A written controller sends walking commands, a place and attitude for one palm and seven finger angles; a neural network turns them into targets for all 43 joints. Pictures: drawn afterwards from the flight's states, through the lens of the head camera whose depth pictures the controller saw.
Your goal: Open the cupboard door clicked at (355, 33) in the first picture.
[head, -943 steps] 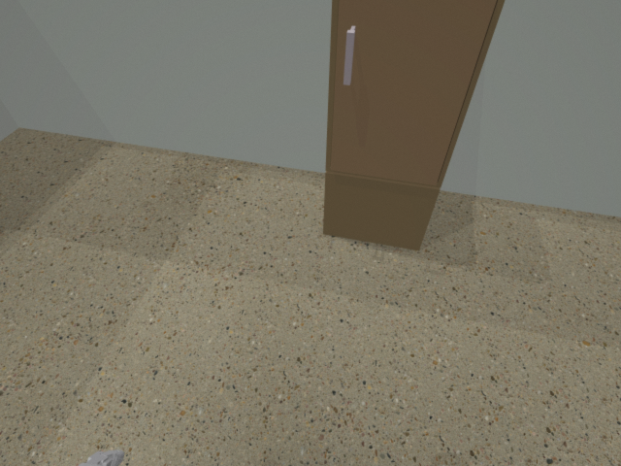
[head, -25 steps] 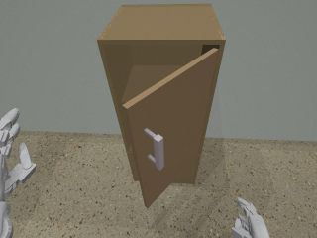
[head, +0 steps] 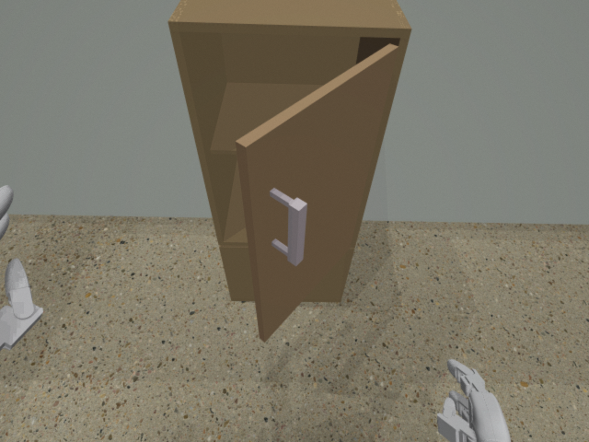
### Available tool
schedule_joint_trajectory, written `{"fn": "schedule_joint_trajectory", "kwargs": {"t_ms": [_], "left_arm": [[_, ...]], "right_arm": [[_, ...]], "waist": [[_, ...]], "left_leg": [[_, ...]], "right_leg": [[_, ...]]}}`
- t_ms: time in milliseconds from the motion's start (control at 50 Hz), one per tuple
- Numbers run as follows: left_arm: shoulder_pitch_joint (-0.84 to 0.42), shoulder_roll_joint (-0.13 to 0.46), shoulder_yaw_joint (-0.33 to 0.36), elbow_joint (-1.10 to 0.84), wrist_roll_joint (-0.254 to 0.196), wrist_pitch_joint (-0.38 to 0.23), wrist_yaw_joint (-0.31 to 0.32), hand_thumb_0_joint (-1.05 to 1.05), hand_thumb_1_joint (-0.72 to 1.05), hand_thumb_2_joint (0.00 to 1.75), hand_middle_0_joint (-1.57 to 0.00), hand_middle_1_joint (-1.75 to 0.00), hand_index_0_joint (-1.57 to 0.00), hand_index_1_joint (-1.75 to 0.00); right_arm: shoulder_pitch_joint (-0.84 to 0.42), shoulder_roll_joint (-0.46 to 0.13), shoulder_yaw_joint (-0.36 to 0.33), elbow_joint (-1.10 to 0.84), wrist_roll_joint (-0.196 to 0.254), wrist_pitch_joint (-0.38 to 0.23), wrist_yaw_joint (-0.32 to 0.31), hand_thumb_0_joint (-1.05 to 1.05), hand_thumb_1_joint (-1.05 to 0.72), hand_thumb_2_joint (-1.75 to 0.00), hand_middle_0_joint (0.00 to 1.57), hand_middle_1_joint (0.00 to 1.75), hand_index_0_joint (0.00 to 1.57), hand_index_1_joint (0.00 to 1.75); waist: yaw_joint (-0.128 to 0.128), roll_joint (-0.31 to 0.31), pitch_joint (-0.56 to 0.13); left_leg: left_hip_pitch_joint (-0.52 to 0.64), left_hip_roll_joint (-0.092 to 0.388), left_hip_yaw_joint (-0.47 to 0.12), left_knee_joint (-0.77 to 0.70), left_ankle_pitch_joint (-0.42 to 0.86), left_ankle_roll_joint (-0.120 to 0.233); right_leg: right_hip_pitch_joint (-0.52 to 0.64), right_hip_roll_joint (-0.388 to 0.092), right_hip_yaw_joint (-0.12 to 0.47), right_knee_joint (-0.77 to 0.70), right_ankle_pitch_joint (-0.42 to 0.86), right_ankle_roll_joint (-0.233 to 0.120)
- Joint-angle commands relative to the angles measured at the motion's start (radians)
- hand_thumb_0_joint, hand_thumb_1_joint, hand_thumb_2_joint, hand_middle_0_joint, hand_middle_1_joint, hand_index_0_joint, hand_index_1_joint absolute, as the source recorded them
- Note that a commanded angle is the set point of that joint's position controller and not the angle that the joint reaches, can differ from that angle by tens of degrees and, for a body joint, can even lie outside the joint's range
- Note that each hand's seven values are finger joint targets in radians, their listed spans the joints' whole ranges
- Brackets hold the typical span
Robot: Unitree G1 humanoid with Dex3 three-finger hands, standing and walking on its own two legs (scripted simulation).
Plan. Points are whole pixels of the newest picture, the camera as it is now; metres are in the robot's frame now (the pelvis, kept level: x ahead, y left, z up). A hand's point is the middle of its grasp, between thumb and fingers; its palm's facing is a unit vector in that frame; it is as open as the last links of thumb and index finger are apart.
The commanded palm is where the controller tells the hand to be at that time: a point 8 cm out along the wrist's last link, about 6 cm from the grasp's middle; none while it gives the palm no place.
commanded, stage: step back with the hand held close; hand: left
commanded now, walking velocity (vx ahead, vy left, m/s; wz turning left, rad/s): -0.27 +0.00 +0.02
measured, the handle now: (286, 228) +0.42 +0.04 +0.04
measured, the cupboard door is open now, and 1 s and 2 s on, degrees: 51 51 51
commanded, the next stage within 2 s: stop stepping back and stand still in 0.56 s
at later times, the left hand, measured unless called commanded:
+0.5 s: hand out of the picture +0.11 +0.27 +0.19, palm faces +0.50 -0.73 -0.48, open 7.4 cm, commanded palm +0.04 +0.31 +0.18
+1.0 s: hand out of the picture +0.03 +0.22 +0.17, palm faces +0.34 -0.78 -0.52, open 7.4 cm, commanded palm -0.03 +0.26 +0.18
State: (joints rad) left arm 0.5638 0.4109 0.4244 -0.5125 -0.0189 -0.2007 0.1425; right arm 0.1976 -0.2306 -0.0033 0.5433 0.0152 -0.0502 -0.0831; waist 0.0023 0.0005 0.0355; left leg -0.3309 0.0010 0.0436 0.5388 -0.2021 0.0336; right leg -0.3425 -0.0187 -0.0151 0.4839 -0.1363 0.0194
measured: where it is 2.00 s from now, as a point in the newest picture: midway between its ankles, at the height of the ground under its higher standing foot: outside the picture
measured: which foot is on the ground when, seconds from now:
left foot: down 0.00-0.62, up 0.64-0.78, down 0.80-1.00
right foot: down 0.00-0.38, up 0.40-0.62, down 0.64-1.00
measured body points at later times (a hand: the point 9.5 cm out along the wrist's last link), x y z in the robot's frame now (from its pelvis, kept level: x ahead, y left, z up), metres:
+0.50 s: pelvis -0.08 +0.00 -0.01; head -0.06 +0.02 +0.44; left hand +0.08 +0.31 +0.21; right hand +0.10 -0.23 -0.09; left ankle +0.05 +0.10 -0.73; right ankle -0.07 -0.14 -0.67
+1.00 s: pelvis -0.18 -0.03 +0.00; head -0.16 -0.02 +0.45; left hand +0.01 +0.26 +0.20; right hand -0.03 -0.27 -0.06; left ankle -0.11 +0.08 -0.73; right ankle -0.19 -0.11 -0.73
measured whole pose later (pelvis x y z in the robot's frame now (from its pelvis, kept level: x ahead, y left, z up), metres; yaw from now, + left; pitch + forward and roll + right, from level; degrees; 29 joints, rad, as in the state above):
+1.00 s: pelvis -0.18 -0.03 +0.00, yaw -2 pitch +0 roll +1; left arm 0.63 0.47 0.45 -0.55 -0.04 -0.19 0.15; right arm 0.23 -0.20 0.02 0.60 -0.01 -0.18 -0.07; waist -0.04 -0.06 0.02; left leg -0.31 -0.01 0.06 0.42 -0.12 0.02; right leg -0.24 0.03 -0.03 0.55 -0.38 0.01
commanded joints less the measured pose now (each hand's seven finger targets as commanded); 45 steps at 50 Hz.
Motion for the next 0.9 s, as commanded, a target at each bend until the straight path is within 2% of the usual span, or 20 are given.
{"fn": "schedule_joint_trajectory", "kwargs": {"t_ms": [0,140,220,260,320,360,420,540,560,580,600,620,660,700,740,780,800,820,840,880], "left_arm": [[-0.055,0.157,0.135,-0.198,0.015,-0.081,0.031,0.0,0.9,0.9,-0.2,-0.3,-0.2,-0.3],[-0.091,0.163,0.157,-0.211,0.028,-0.113,0.025,0.0,0.9,0.9,-0.2,-0.3,-0.2,-0.3],[-0.108,0.17,0.135,-0.21,0.001,-0.112,0.037,0.0,0.9,0.9,-0.2,-0.3,-0.2,-0.3],[-0.117,0.177,0.129,-0.205,-0.004,-0.108,0.046,0.0,0.9,0.9,-0.2,-0.3,-0.2,-0.3],[-0.11,0.194,0.148,-0.249,-0.009,-0.118,0.05,0.0,0.9,0.9,-0.2,-0.3,-0.2,-0.3],[-0.108,0.184,0.188,-0.295,0.002,-0.126,0.05,0.0,0.9,0.9,-0.2,-0.3,-0.2,-0.3],[-0.061,0.203,0.196,-0.247,-0.019,-0.119,0.044,0.0,0.9,0.9,-0.2,-0.3,-0.2,-0.3],[-0.087,0.155,0.102,-0.245,-0.04,-0.089,0.034,0.0,0.9,0.9,-0.2,-0.3,-0.2,-0.3],[-0.09,0.163,0.104,-0.24,-0.045,-0.093,0.024,0.0,0.9,0.9,-0.2,-0.3,-0.2,-0.3],[-0.101,0.187,0.109,-0.239,-0.043,-0.103,0.016,0.0,0.9,0.9,-0.2,-0.3,-0.2,-0.3],[-0.113,0.251,0.142,-0.253,-0.037,-0.112,0.02,0.0,0.9,0.9,-0.2,-0.3,-0.2,-0.3],[-0.138,0.281,0.172,-0.265,-0.027,-0.125,0.036,0.0,0.9,0.9,-0.2,-0.3,-0.2,-0.3],[-0.133,0.231,0.132,-0.223,-0.014,-0.087,0.023,0.0,0.9,0.9,-0.2,-0.3,-0.2,-0.3],[-0.069,0.206,0.147,-0.198,-0.012,-0.063,0.027,0.0,0.9,0.9,-0.2,-0.3,-0.2,-0.3],[-0.032,0.184,0.143,-0.196,-0.024,-0.049,0.023,0.0,0.9,0.9,-0.2,-0.3,-0.2,-0.3],[0.001,0.211,0.162,-0.269,-0.031,-0.061,0.03,0.0,0.9,0.9,-0.2,-0.3,-0.2,-0.3],[0.0,0.2,0.14,-0.266,-0.039,-0.071,0.021,0.0,0.9,0.9,-0.2,-0.3,-0.2,-0.3],[0.07,0.202,0.166,-0.196,-0.036,-0.059,0.027,0.0,0.9,0.9,-0.2,-0.3,-0.2,-0.3],[0.046,0.213,0.157,-0.246,-0.043,-0.058,0.017,0.0,0.9,0.9,-0.2,-0.3,-0.2,-0.3],[0.036,0.207,0.153,-0.285,-0.031,-0.065,0.02,0.0,0.9,0.9,-0.2,-0.3,-0.2,-0.3]], "right_arm": [[-0.079,-0.138,-0.056,-0.155,-0.007,-0.078,-0.013,0.0,-0.9,-0.9,0.2,0.3,0.2,0.3],[-0.068,-0.128,-0.061,-0.143,-0.017,-0.117,-0.012,0.0,-0.9,-0.9,0.2,0.3,0.2,0.3],[-0.042,-0.108,-0.058,-0.091,-0.021,-0.112,0.0,0.0,-0.9,-0.9,0.2,0.3,0.2,0.3],[-0.045,-0.096,-0.054,-0.074,-0.019,-0.099,0.004,0.0,-0.9,-0.9,0.2,0.3,0.2,0.3],[-0.072,-0.122,-0.056,-0.091,-0.018,-0.094,-0.01,0.0,-0.9,-0.9,0.2,0.3,0.2,0.3],[-0.094,-0.129,-0.059,-0.11,-0.031,-0.117,-0.017,0.0,-0.9,-0.9,0.2,0.3,0.2,0.3],[-0.098,-0.105,-0.086,-0.078,-0.02,-0.156,0.004,0.0,-0.9,-0.9,0.2,0.3,0.2,0.3],[-0.107,-0.094,-0.056,-0.041,-0.025,-0.17,0.024,0.0,-0.9,-0.9,0.2,0.3,0.2,0.3],[-0.106,-0.096,-0.059,-0.036,-0.027,-0.167,0.026,0.0,-0.9,-0.9,0.2,0.3,0.2,0.3],[-0.09,-0.081,-0.058,-0.029,-0.024,-0.159,0.03,0.0,-0.9,-0.9,0.2,0.3,0.2,0.3],[-0.099,-0.069,-0.052,-0.022,-0.026,-0.142,0.026,0.0,-0.9,-0.9,0.2,0.3,0.2,0.3],[-0.119,-0.065,-0.038,-0.012,-0.05,-0.141,0.025,0.0,-0.9,-0.9,0.2,0.3,0.2,0.3],[-0.094,-0.049,-0.035,-0.033,-0.022,-0.138,0.016,0.0,-0.9,-0.9,0.2,0.3,0.2,0.3],[-0.117,-0.047,-0.015,-0.056,-0.019,-0.124,-0.007,0.0,-0.9,-0.9,0.2,0.3,0.2,0.3],[-0.09,-0.067,-0.012,-0.057,-0.018,-0.125,-0.021,0.0,-0.9,-0.9,0.2,0.3,0.2,0.3],[-0.066,-0.113,-0.034,-0.079,-0.014,-0.144,-0.018,0.0,-0.9,-0.9,0.2,0.3,0.2,0.3],[-0.049,-0.124,-0.044,-0.084,-0.003,-0.156,-0.008,0.0,-0.9,-0.9,0.2,0.3,0.2,0.3],[-0.054,-0.112,-0.047,-0.088,-0.014,-0.173,-0.007,0.0,-0.9,-0.9,0.2,0.3,0.2,0.3],[-0.047,-0.092,-0.03,-0.079,-0.026,-0.172,-0.001,0.0,-0.9,-0.9,0.2,0.3,0.2,0.3],[-0.046,-0.097,-0.029,-0.07,-0.032,-0.182,0.005,0.0,-0.9,-0.9,0.2,0.3,0.2,0.3]], "waist": [[0.003,0.104,-0.075],[-0.003,0.072,-0.062],[-0.016,-0.119,-0.082],[-0.021,-0.142,-0.108],[-0.022,0.072,-0.073],[-0.005,0.367,-0.132],[0.001,0.132,-0.193],[0.006,0.259,-0.129],[0.009,0.221,-0.128],[0.002,0.07,-0.14],[0.007,-0.155,-0.144],[0.029,-0.143,-0.126],[0.006,-0.231,-0.176],[-0.001,-0.144,-0.144],[-0.017,-0.006,-0.17],[0.012,0.156,-0.254],[0.01,0.134,-0.256],[0.014,0.166,-0.245],[-0.007,0.271,-0.227],[-0.005,0.224,-0.186]], "left_leg": [[-0.323,0.134,-0.161,-0.244,-0.424,0.06],[-0.37,0.105,-0.145,-0.143,-0.509,0.064],[-0.011,-0.01,-0.049,0.174,-0.276,-0.016],[0.078,-0.014,-0.043,0.203,-0.225,-0.022],[-0.021,0.09,-0.194,-0.056,-0.376,0.025],[-0.4,0.356,-0.508,-0.453,-0.652,0.14],[-0.12,0.334,-0.343,-0.311,-0.303,0.137],[-0.066,0.229,-0.173,-0.379,-0.299,0.02],[-0.026,0.201,-0.128,-0.303,-0.253,-0.018],[0.054,0.136,-0.068,-0.109,-0.159,-0.057],[0.089,0.035,-0.013,0.224,-0.108,-0.094],[-0.017,-0.01,-0.021,0.442,-0.242,-0.097],[-0.18,0.002,-0.066,0.513,-0.228,-0.075],[-0.099,0.006,-0.012,0.282,-0.172,-0.056],[0.062,-0.018,0.014,-0.061,0.057,-0.045],[0.274,0.166,-0.163,-0.163,0.538,0.007],[0.328,0.21,-0.184,-0.184,0.519,0.024],[0.379,0.215,-0.231,-0.156,0.683,0.039],[0.335,0.215,-0.27,-0.231,0.612,0.009],[0.188,0.238,-0.261,-0.288,0.283,0.036]], "right_leg": [[0.254,0.005,0.063,0.06,-0.147,-0.005],[0.204,0.002,0.164,0.061,-0.192,-0.021],[-0.189,-0.146,0.298,-0.187,-0.336,-0.1],[-0.249,-0.172,0.257,-0.198,-0.334,-0.102],[-0.226,-0.059,0.148,-0.014,-0.38,-0.044],[0.134,0.125,0.019,0.587,-0.28,0.017],[-0.035,0.095,0.083,0.73,-0.365,0.002],[0.121,0.097,-0.063,0.143,-0.417,-0.041],[0.112,0.065,-0.039,-0.053,-0.368,-0.062],[0.033,-0.052,0.118,-0.229,-0.325,-0.117],[-0.123,-0.279,0.427,-0.353,-0.237,-0.195],[-0.127,-0.379,0.436,-0.316,0.19,-0.244],[0.126,-0.271,0.216,-0.103,0.608,-0.175],[0.155,-0.209,0.132,-0.037,0.634,-0.141],[0.165,-0.128,0.084,0.014,0.481,-0.08],[0.088,-0.006,0.029,0.102,0.025,-0.005],[0.048,0.026,0.042,0.111,-0.237,-0.008],[-0.028,0.059,0.013,0.112,-0.226,-0.005],[-0.025,0.058,-0.005,0.18,-0.304,0.001],[0.061,0.038,0.023,0.219,-0.311,-0.004]]}}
